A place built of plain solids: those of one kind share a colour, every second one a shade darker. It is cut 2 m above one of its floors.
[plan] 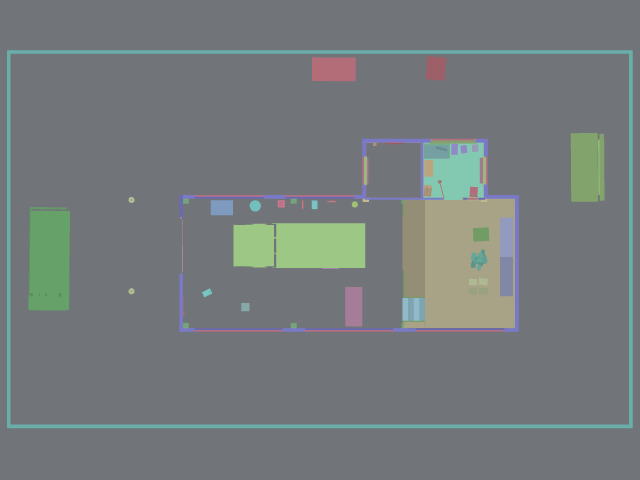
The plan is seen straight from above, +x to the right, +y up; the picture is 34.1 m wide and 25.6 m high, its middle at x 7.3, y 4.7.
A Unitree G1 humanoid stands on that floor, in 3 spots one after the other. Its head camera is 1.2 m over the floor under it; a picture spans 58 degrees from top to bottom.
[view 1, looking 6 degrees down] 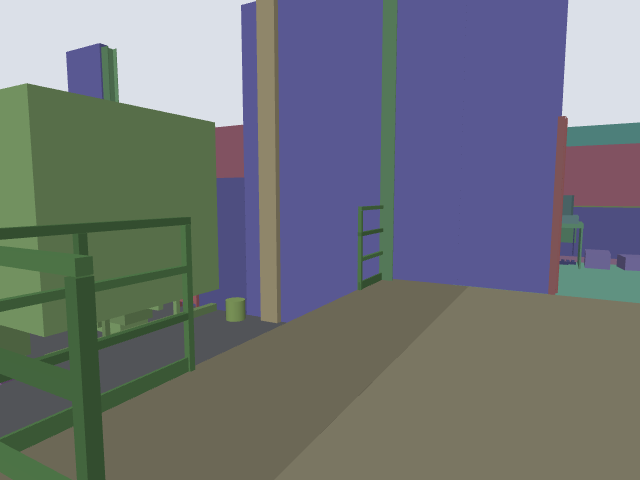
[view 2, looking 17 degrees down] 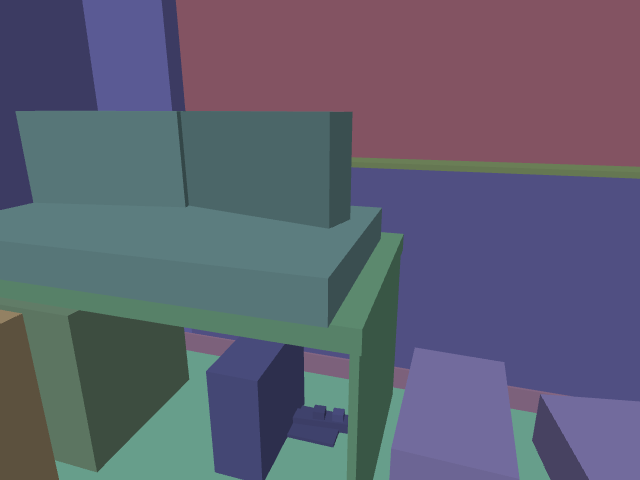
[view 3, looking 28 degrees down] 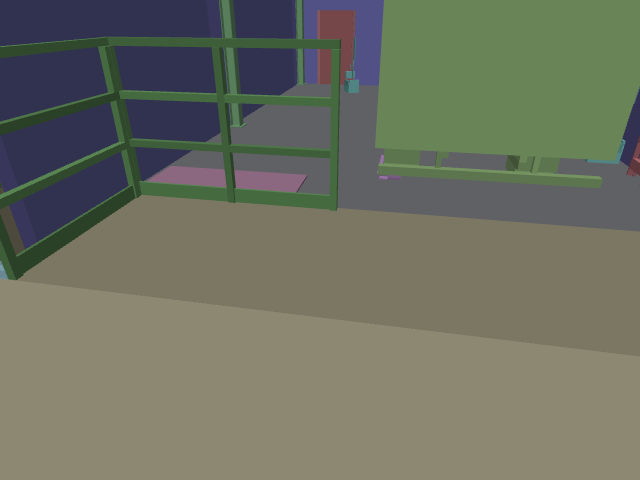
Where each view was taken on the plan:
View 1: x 13.90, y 1.00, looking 119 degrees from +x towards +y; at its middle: wall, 6.71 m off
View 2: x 14.40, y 8.20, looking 107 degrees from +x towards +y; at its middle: desk_load_lived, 1.20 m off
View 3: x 14.40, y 3.50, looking -169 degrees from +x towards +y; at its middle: raised_floor_bank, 2.56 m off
